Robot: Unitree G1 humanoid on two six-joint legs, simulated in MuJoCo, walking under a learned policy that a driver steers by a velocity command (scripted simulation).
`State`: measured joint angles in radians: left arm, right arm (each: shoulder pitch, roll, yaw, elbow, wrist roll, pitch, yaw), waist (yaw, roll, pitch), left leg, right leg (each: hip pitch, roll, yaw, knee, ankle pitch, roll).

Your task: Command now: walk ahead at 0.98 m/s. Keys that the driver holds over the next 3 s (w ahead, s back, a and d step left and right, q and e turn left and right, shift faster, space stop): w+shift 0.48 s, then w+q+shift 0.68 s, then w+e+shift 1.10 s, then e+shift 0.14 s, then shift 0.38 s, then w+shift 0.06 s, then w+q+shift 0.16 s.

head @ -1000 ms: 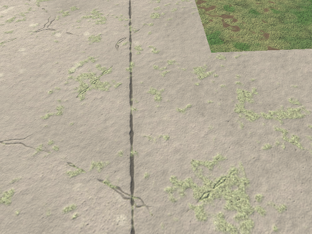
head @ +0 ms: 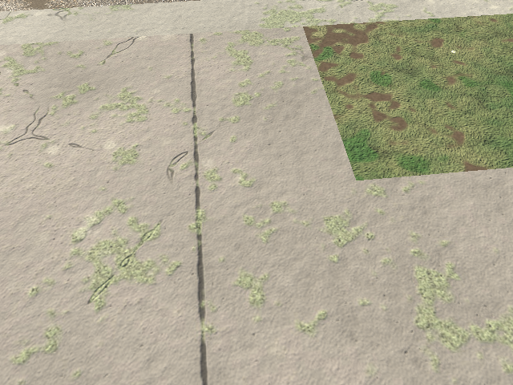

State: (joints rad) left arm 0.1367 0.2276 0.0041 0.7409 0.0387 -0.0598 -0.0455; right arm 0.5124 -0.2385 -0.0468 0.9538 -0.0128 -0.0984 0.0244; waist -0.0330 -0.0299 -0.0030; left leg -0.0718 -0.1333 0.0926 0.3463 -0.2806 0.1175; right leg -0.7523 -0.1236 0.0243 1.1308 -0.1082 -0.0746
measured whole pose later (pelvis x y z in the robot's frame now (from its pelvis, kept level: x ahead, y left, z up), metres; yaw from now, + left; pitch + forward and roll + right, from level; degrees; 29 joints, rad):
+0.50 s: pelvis +0.48 -0.03 +0.00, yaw +1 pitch +0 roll -2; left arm 0.53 0.26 0.05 1.01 0.01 -0.11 -0.02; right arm 0.09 -0.26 0.00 0.75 -0.04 -0.07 0.05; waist 0.04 0.03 0.01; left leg -0.74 0.14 -0.03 1.00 -0.09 0.07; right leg 0.00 0.12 -0.08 0.24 -0.26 -0.09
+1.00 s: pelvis +0.97 +0.07 +0.00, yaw +21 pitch +1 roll +0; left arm -0.03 0.24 -0.02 0.64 0.05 -0.08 -0.03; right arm 0.52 -0.29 -0.07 0.95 0.00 -0.08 0.02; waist -0.10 -0.01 0.04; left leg 0.02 -0.19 -0.17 0.27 -0.29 0.16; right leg -0.74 -0.12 0.07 0.78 -0.05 0.04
